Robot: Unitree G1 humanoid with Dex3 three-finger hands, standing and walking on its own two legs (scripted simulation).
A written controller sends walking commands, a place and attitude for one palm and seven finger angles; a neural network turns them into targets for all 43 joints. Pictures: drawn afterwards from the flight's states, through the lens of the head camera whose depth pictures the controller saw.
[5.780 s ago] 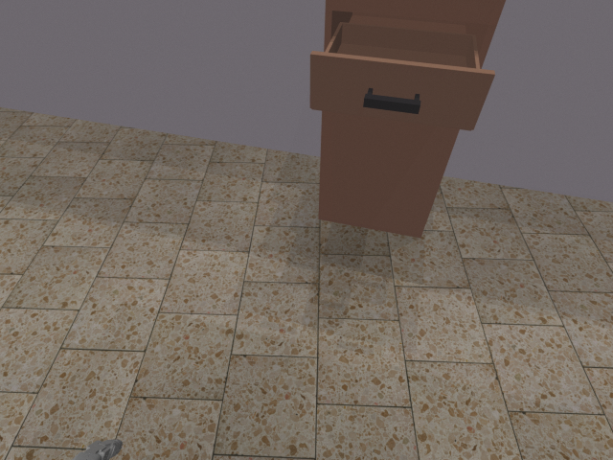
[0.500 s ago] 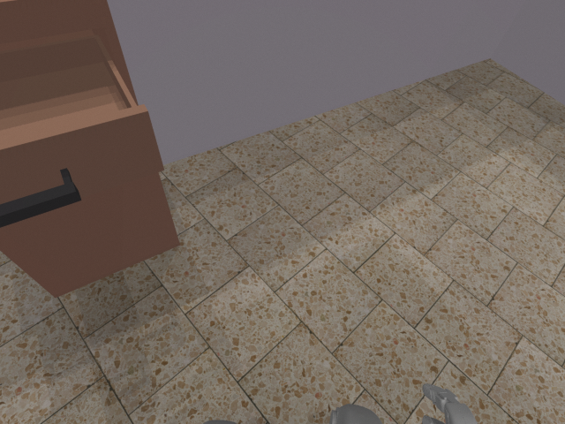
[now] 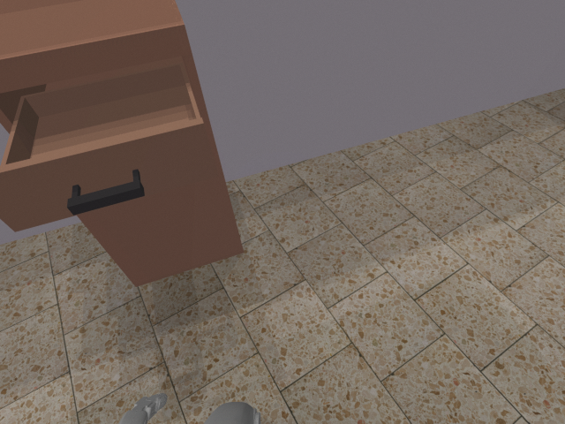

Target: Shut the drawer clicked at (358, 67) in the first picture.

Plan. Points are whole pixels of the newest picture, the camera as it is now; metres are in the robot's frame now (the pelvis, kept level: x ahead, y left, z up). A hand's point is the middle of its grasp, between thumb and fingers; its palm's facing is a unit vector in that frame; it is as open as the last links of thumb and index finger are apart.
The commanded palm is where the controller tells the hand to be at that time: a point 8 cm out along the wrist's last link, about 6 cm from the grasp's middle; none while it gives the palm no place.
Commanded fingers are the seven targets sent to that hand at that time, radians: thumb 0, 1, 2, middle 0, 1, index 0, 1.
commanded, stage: turn to face it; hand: left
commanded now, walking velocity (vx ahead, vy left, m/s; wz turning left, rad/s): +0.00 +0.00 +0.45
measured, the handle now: (106, 189) +0.51 +0.34 +0.03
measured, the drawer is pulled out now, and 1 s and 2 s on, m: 0.28 0.28 0.28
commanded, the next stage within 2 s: take the last steps up to it in 0.42 s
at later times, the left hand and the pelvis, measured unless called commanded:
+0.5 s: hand out of the picture -0.04 +0.30 -0.18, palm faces +0.25 -0.94 -0.23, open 7.4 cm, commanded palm none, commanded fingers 0.00 0.90 0.90 -0.20 -0.30 -0.20 -0.30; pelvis -0.02 +0.08 +0.01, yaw +11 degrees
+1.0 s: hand out of the picture +0.02 +0.21 -0.16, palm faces +0.26 -0.94 -0.21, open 7.3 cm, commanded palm none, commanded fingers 0.00 0.90 0.90 -0.20 -0.30 -0.20 -0.30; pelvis +0.01 +0.03 +0.00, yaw +13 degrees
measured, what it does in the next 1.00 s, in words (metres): steps on the spot: left foot, then right foot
